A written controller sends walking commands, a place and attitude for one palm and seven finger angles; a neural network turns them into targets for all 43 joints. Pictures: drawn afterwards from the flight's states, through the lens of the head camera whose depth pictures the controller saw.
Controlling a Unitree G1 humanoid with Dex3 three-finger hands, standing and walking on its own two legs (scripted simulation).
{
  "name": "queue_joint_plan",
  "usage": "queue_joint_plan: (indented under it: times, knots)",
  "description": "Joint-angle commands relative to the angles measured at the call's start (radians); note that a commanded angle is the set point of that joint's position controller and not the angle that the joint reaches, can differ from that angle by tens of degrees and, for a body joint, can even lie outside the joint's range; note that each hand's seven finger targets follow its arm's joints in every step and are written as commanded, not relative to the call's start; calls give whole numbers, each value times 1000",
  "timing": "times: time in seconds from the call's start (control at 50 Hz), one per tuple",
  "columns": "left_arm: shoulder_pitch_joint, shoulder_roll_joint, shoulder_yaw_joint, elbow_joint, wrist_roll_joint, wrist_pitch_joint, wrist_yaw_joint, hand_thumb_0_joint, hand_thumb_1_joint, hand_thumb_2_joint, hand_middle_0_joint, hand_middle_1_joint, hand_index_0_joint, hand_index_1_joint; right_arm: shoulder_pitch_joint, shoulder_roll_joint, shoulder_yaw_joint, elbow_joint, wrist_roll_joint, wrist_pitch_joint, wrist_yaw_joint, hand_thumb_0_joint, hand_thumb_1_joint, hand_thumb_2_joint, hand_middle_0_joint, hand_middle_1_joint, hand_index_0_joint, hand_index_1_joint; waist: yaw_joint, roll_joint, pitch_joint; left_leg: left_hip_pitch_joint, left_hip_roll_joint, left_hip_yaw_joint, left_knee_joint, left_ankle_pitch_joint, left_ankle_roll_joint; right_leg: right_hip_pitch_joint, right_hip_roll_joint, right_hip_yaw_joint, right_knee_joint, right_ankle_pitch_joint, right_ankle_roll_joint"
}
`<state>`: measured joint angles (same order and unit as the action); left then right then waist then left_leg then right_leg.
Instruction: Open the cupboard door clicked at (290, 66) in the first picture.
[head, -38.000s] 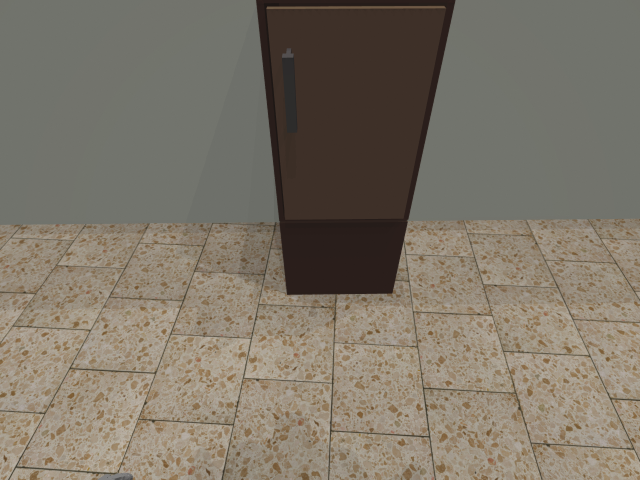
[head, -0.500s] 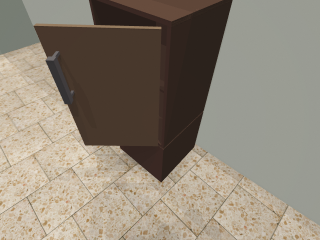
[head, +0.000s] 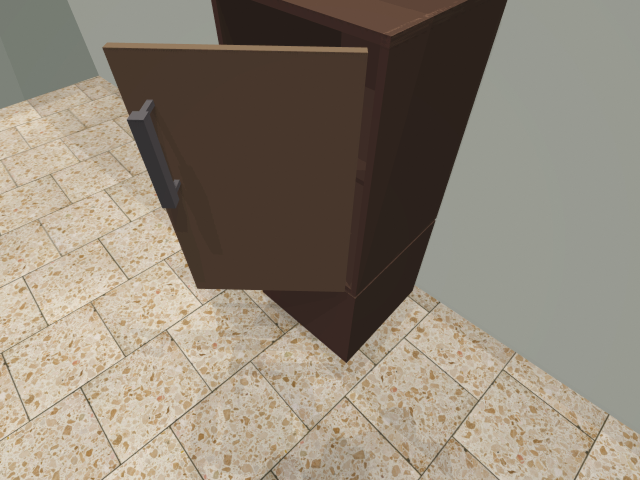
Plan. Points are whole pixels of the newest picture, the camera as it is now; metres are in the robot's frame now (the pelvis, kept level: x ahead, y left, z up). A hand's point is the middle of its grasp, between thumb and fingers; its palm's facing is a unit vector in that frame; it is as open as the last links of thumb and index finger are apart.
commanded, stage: shuffle to correct the standing spot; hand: left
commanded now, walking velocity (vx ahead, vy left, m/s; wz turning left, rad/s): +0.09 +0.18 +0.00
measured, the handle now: (160, 156) +0.57 +0.31 +0.09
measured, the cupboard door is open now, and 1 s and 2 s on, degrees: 42 42 42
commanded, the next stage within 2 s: come to a stop and stand still in 0.24 s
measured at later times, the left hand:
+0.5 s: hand out of the picture +0.08 +0.30 -0.18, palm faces +0.08 -0.97 -0.21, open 7.4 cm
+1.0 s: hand out of the picture +0.11 +0.23 -0.16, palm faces +0.06 -0.98 -0.21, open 7.2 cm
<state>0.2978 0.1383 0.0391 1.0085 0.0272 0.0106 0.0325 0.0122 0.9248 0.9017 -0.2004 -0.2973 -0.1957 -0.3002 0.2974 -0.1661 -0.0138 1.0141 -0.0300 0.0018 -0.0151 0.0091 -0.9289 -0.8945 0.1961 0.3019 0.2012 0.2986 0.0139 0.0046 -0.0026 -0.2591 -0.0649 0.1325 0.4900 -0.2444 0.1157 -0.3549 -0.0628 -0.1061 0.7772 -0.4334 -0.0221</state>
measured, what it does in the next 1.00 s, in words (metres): steps on the spot: right foot, then left foot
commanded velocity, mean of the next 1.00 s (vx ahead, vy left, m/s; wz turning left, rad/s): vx -0.02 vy -0.03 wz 0.00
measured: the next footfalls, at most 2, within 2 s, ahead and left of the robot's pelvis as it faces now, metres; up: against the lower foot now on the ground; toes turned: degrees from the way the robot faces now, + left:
right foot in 0.04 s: +0.05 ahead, -0.12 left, +0.00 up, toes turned -7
left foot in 0.34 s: +0.12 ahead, +0.21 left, +0.00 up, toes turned +6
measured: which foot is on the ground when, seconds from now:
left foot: down 0.00-0.04, up 0.06-0.32, down 0.34-1.00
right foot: up 0.00-0.02, down 0.04-0.34, up 0.36-0.82, down 0.84-1.00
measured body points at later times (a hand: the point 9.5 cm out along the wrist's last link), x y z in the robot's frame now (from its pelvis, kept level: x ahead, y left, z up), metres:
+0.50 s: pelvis +0.06 +0.10 +0.00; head +0.08 +0.13 +0.45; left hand +0.07 +0.36 -0.17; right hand +0.09 -0.12 -0.14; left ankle +0.08 +0.21 -0.73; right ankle +0.02 -0.03 -0.67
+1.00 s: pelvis +0.04 +0.05 +0.00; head +0.04 +0.05 +0.45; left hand +0.11 +0.28 -0.14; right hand +0.03 -0.18 -0.16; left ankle +0.04 +0.18 -0.72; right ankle +0.03 -0.04 -0.73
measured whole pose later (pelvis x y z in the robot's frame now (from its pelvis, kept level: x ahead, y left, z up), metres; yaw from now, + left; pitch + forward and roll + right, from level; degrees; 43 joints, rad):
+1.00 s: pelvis +0.04 +0.05 +0.00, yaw +2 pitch +0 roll +0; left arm 0.21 0.15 0.04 0.98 0.02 0.01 0.03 0.00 0.94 0.90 -0.20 -0.30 -0.20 -0.30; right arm 0.30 -0.16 -0.04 1.07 -0.02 0.04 -0.03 0.00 -0.91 -0.89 0.19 0.30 0.20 0.30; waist -0.03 0.02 0.00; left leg -0.33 0.04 0.03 0.71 -0.38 -0.02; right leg -0.22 0.02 -0.07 0.53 -0.30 -0.05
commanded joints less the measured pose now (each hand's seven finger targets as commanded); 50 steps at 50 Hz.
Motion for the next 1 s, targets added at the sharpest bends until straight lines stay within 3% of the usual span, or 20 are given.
queue_joint_plan:
  times: [0.0,0.02,0.04,0.06,0.14,0.22,0.28,0.3,0.32,0.34,0.36,0.38,0.44,0.5,0.68,0.78,0.82,0.84,0.92,0.98]
  knots:
    - [196,87,18,8,9,-31,13,0,900,900,-200,-300,-200,-300,26,-85,-17,-53,16,-9,5,0,-900,-900,200,300,200,300,69,-113,24,-267,162,-146,10,-95,3,338,-125,164,-383,118,-35]
    - [225,176,37,5,12,-36,19,0,900,900,-200,-300,-200,-300,13,-57,-16,-79,19,-5,9,0,-900,-900,200,300,200,300,75,-311,63,-435,43,-43,224,-247,-79,379,-380,519,-518,97,-142]
    - [228,204,44,-3,0,-38,19,0,900,900,-200,-300,-200,-300,-27,-102,-27,-93,0,1,11,0,-900,-900,200,300,200,300,76,-208,89,-425,68,-100,428,-289,-97,274,-476,596,-586,169,-225]
    - [172,202,47,-22,0,-39,21,0,900,900,-200,-300,-200,-300,-13,-95,-33,-94,-1,5,18,0,-900,-900,200,300,200,300,39,-133,92,-420,89,-146,530,-222,-98,224,-440,519,-587,141,-238]
    - [49,167,39,-54,4,-53,16,0,900,900,-200,-300,-200,-300,-2,-80,-35,-78,6,23,39,0,-900,-900,200,300,200,300,-12,-203,102,-348,122,-124,559,-85,-125,120,-290,216,-541,351,-142]
    - [32,239,63,-59,12,-41,2,0,900,900,-200,-300,-200,-300,-28,-39,-27,-87,21,12,46,0,-900,-900,200,300,200,300,6,-174,77,-117,94,-38,250,-60,-138,23,-263,130,-482,263,-99]
    - [34,230,65,-58,11,-15,-9,0,900,900,-200,-300,-200,-300,88,-66,-33,-49,19,-7,35,0,-900,-900,200,300,200,300,-28,-101,25,112,52,20,21,18,-145,-29,-185,70,-280,126,-45]
    - [41,196,57,-63,4,-5,-13,0,900,900,-200,-300,-200,-300,145,-129,-46,-40,14,-13,29,0,-900,-900,200,300,200,300,-45,77,-27,186,125,-69,-34,20,-126,-71,-122,11,-107,42,-16]
    - [31,125,47,-88,-1,2,-16,0,900,900,-200,-300,-200,-300,203,-225,-66,-42,2,-19,21,0,-900,-900,200,300,200,300,-67,365,-36,209,361,-424,-170,79,-15,-251,10,-59,163,-236,36]
    - [-14,108,34,-110,3,6,-9,0,900,900,-200,-300,-200,-300,216,-253,-69,-40,4,-6,10,0,-900,-900,200,300,200,300,-80,314,-30,110,435,-521,-257,2,91,-273,19,43,347,-259,13]
    - [-35,88,27,-132,0,-6,-11,0,900,900,-200,-300,-200,-300,163,-230,-66,-62,-5,-11,4,0,-900,-900,200,300,200,300,-54,175,30,39,444,-521,-260,3,130,-284,-20,83,402,-175,-3]
    - [-26,63,20,-101,4,-9,-4,0,900,900,-200,-300,-200,-300,110,-174,-51,-57,-8,-23,-3,0,-900,-900,200,300,200,300,-28,160,8,-1,414,-525,-254,100,111,-250,-33,112,433,-108,-5]
    - [62,60,4,-21,-8,-12,-12,0,900,900,-200,-300,-200,-300,22,-101,-17,-53,0,-55,-20,0,-900,-900,200,300,200,300,12,95,-47,26,326,-279,-177,530,55,-100,-28,115,270,56,32]
    - [36,86,6,-20,-11,13,-14,0,900,900,-200,-300,-200,-300,58,-130,-26,-24,1,-42,-39,0,-900,-900,200,300,200,300,-16,108,-60,105,373,-271,-143,725,69,-70,8,96,150,16,44]
    - [-82,92,20,-90,-5,39,-20,0,900,900,-200,-300,-200,-300,63,-168,-59,0,-9,-11,-48,0,-900,-900,200,300,200,300,-46,124,-6,90,407,-299,-146,582,78,-53,33,98,42,-45,32]
    - [-4,93,24,-68,-6,10,-10,0,900,900,-200,-300,-200,-300,44,-146,-63,-6,5,-2,-28,0,-900,-900,200,300,200,300,-10,72,-53,-12,293,-232,-48,331,-12,211,40,75,-360,236,19]
    - [10,184,30,-61,-2,-5,2,0,900,900,-200,-300,-200,-300,27,-35,-38,-30,19,6,-17,0,-900,-900,200,300,200,300,-14,-227,-29,-167,116,-66,94,-129,-120,242,-203,307,-447,456,-66]
    - [-6,189,24,-70,-6,-8,0,0,900,900,-200,-300,-200,-300,-1,-28,-35,-43,16,17,-15,0,-900,-900,200,300,200,300,-1,-206,-20,-136,99,-90,192,-246,-124,135,-261,323,-477,441,-133]
    - [-89,127,7,-75,-8,-15,3,0,900,900,-200,-300,-200,-300,27,-16,-30,7,11,28,-11,0,-900,-900,200,300,200,300,-40,-178,46,-88,103,-97,293,-150,-126,49,-144,235,-485,367,-133]
    - [-53,117,5,-56,-10,-19,2,0,900,900,-200,-300,-200,-300,48,4,-22,30,13,18,-11,0,-900,-900,200,300,200,300,-36,-110,64,14,101,-82,80,-65,-131,36,-120,219,-454,317,-122]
